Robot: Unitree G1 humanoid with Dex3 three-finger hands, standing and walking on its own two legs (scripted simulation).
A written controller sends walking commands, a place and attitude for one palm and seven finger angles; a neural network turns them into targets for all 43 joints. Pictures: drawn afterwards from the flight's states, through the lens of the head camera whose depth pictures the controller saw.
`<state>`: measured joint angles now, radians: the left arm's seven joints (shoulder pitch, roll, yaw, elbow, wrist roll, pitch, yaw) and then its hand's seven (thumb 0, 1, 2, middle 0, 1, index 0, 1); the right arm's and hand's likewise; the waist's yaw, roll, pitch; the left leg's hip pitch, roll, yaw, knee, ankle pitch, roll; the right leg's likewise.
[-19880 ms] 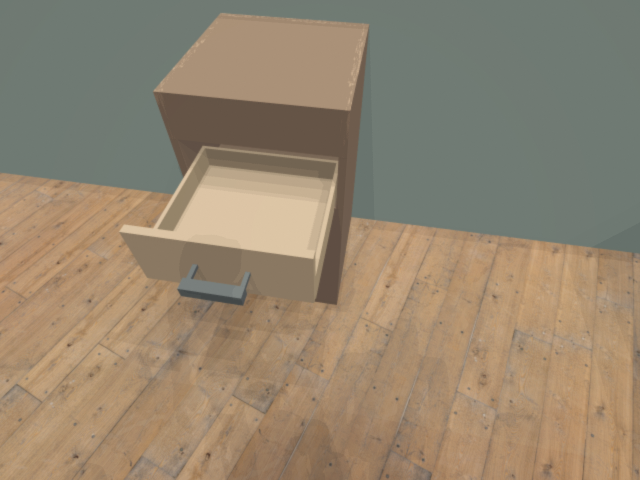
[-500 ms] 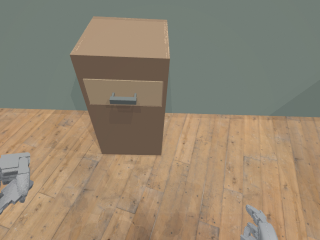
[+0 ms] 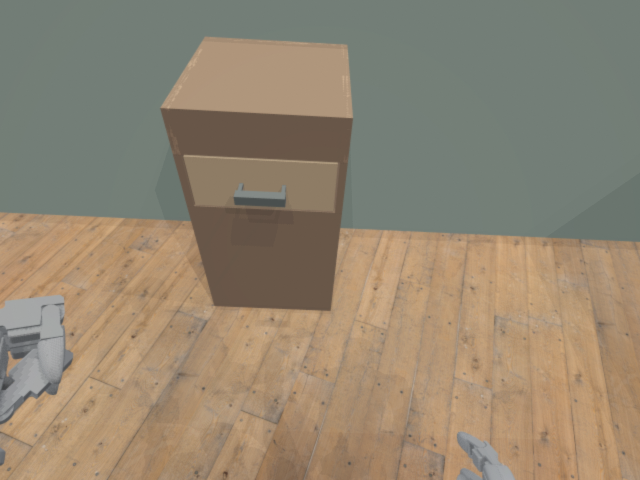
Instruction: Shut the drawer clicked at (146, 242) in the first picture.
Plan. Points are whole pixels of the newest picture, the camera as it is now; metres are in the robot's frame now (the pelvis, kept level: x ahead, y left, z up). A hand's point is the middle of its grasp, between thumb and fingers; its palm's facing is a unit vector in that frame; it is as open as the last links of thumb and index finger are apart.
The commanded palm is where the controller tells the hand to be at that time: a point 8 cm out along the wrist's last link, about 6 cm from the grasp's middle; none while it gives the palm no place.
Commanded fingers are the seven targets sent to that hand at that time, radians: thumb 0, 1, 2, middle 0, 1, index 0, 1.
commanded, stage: let the arm hang, fingers relaxed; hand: left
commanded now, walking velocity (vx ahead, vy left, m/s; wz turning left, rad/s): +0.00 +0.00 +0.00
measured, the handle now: (261, 193) +0.82 +0.19 -0.18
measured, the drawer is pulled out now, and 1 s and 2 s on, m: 0.00 0.00 0.00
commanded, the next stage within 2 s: look to check the result in 1.10 s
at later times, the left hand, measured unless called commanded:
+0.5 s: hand out of the picture -0.08 +0.21 -0.17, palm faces +0.08 -0.97 -0.22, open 4.5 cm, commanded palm none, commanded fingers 0.00 0.90 0.90 -0.36 -0.47 -0.36 -0.47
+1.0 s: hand out of the picture -0.02 +0.16 -0.17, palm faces +0.06 -0.98 -0.16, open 7.3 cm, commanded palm none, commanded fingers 0.00 0.90 0.90 -0.20 -0.30 -0.20 -0.30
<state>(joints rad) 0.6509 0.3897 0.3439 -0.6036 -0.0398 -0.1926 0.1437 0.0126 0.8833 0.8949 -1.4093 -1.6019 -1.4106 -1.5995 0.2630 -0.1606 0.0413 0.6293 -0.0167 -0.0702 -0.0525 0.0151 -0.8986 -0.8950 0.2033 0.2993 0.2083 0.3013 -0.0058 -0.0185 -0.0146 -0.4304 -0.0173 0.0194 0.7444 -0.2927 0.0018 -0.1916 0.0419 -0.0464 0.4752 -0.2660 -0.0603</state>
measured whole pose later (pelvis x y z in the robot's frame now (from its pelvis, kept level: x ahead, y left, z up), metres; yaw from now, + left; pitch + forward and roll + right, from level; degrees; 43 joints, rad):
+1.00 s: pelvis +0.00 +0.01 +0.00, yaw +1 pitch -1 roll +0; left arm 0.31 0.09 0.00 1.13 0.01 -0.01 0.05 0.01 0.92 0.89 -0.21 -0.31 -0.21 -0.31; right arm 0.33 -0.08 -0.01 1.13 -0.02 0.00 -0.04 0.01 -0.91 -0.90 0.20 0.30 0.20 0.30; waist -0.02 0.01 0.03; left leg -0.24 -0.01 0.01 0.44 -0.18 0.02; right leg -0.16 0.01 -0.06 0.44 -0.26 -0.03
